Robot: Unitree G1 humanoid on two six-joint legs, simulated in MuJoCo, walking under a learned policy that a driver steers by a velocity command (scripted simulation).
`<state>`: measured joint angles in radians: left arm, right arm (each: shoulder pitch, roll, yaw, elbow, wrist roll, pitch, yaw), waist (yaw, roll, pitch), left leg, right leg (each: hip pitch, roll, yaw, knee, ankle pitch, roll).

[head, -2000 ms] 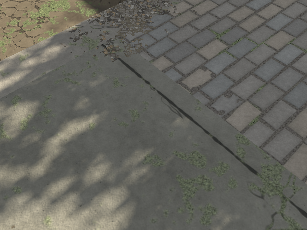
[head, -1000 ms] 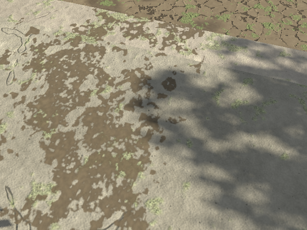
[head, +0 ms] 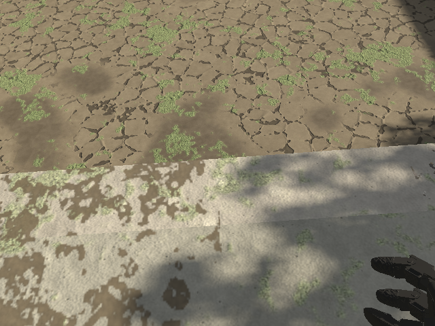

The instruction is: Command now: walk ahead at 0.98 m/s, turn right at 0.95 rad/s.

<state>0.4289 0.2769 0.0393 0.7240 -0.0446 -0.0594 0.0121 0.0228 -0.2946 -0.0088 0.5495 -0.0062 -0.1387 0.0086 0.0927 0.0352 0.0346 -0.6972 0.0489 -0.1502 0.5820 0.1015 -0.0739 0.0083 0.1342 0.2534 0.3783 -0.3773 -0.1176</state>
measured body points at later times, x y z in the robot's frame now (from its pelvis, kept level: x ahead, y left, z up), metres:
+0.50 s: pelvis +0.44 -0.02 -0.01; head +0.45 -0.04 +0.43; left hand +0.76 +0.11 -0.03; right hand +0.30 -0.26 -0.14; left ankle +0.29 +0.16 -0.73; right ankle +0.59 -0.19 -0.72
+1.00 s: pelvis +0.79 -0.02 -0.06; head +0.81 +0.01 +0.39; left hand +0.79 +0.27 -0.19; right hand +1.03 -0.22 -0.13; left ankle +0.90 +0.06 -0.74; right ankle +0.67 -0.22 -0.61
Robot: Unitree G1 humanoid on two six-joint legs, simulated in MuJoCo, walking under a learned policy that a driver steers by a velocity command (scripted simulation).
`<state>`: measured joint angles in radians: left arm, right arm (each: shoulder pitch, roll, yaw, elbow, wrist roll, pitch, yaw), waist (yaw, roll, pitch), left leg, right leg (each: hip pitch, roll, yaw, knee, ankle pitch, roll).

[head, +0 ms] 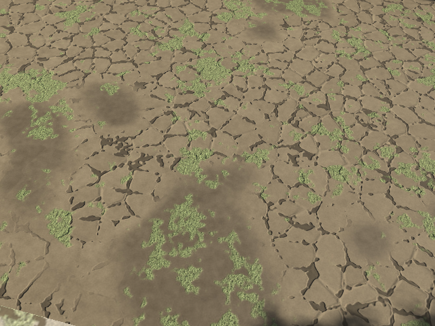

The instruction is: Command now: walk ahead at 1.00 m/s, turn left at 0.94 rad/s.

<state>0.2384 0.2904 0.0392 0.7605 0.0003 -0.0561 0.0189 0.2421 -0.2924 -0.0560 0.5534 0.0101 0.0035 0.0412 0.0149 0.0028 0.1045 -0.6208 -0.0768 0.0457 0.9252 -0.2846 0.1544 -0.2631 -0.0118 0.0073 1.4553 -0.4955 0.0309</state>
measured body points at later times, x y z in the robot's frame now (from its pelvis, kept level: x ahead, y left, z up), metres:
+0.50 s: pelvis +0.11 -0.04 +0.04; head +0.09 -0.01 +0.49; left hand +0.29 +0.23 +0.01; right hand +0.47 -0.11 +0.18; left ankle +0.13 +0.02 -0.68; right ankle +0.18 -0.19 -0.68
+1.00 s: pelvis +0.08 -0.08 +0.04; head +0.08 -0.10 +0.49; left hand +0.31 +0.14 +0.00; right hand +0.23 -0.38 -0.03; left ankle +0.12 +0.02 -0.66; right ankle +0.14 -0.19 -0.68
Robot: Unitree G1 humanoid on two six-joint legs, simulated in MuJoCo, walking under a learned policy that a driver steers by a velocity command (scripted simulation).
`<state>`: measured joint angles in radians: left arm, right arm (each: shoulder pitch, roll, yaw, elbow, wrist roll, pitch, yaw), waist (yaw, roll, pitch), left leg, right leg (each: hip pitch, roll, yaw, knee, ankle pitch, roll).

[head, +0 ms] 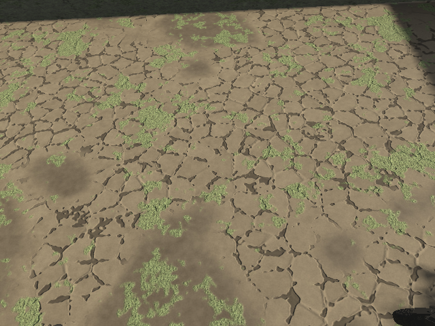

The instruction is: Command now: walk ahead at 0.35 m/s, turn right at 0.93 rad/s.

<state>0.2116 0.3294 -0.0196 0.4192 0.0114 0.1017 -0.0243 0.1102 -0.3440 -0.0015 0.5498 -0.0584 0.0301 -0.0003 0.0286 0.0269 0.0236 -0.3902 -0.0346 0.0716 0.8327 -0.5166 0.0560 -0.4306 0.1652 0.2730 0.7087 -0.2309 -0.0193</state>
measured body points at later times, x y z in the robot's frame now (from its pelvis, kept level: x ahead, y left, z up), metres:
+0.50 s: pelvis -0.03 +0.01 +0.02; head +0.00 +0.01 +0.47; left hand +0.23 +0.18 -0.05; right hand +0.01 -0.27 -0.09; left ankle +0.04 +0.12 -0.72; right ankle -0.02 -0.13 -0.72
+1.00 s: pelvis -0.06 +0.00 +0.02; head -0.03 +0.05 +0.47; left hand +0.04 +0.32 -0.09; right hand +0.11 -0.24 -0.06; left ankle -0.07 +0.12 -0.72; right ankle -0.04 -0.14 -0.64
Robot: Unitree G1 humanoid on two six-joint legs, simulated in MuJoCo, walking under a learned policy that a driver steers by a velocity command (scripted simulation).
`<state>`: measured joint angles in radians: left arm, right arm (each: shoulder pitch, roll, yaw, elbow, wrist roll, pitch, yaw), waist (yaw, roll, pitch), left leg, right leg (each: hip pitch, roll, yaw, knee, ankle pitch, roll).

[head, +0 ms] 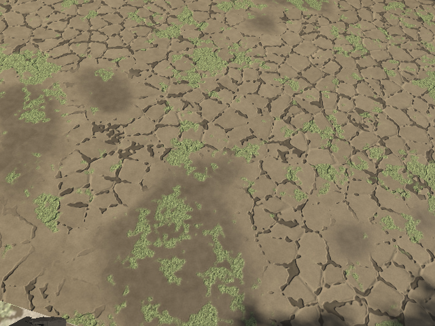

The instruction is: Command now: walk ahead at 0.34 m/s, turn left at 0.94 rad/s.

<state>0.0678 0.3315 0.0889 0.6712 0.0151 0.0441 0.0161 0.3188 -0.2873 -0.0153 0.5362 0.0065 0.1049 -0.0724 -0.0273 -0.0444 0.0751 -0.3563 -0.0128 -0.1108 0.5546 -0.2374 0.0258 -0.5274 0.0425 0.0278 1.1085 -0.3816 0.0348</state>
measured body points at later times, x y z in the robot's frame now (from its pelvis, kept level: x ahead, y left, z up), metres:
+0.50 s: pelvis +0.06 +0.02 +0.00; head +0.08 +0.02 +0.45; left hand +0.19 +0.29 -0.09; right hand +0.37 -0.11 +0.01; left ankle +0.08 +0.16 -0.74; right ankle +0.02 -0.13 -0.74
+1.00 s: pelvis +0.06 +0.03 -0.01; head +0.08 +0.00 +0.44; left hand +0.40 +0.13 -0.01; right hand +0.19 -0.28 -0.07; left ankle +0.08 +0.17 -0.74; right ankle +0.02 -0.08 -0.74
